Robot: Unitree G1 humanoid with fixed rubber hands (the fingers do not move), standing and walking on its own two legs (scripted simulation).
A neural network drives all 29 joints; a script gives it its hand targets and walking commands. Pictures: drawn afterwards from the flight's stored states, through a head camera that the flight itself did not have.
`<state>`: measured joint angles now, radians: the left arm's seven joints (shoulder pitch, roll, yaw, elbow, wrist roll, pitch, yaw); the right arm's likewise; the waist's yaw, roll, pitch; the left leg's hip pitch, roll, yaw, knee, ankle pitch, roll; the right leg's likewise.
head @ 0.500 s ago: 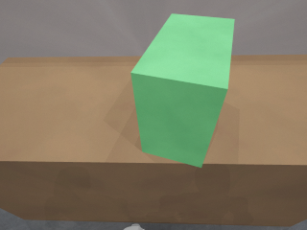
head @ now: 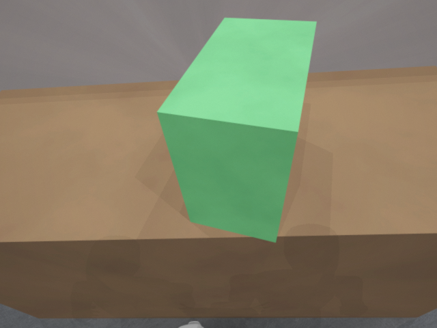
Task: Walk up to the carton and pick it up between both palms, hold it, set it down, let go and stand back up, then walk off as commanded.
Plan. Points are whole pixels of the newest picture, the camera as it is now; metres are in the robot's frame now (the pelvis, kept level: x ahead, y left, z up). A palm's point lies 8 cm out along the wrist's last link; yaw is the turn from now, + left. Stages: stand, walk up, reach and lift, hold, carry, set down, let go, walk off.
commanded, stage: walk up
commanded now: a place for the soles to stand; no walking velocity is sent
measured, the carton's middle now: (249, 127) +0.48 -0.02 +0.12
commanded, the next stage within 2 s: reach and lift in 1.24 s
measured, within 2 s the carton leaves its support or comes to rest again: neither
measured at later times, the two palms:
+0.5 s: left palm out of the picture +0.04 +0.30 -0.09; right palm out of the picture +0.09 -0.31 -0.11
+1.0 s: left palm out of the picture +0.06 +0.29 -0.09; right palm out of the picture +0.09 -0.33 -0.11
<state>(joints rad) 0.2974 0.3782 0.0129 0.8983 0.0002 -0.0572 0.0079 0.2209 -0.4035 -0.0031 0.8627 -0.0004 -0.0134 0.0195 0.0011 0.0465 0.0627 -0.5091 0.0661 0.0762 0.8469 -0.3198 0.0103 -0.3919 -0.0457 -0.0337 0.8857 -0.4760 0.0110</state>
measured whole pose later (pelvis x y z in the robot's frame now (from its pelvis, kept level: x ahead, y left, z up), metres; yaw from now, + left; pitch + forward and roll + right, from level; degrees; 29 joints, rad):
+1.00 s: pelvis +0.01 -0.02 +0.00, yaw -1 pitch +0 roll +1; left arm 0.28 0.38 0.01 0.90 0.00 -0.01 0.00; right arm 0.20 -0.40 0.00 0.88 0.00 -0.03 0.00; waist 0.00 0.03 0.06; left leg -0.50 0.10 0.07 0.84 -0.33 -0.01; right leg -0.39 -0.01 -0.03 0.89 -0.49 -0.02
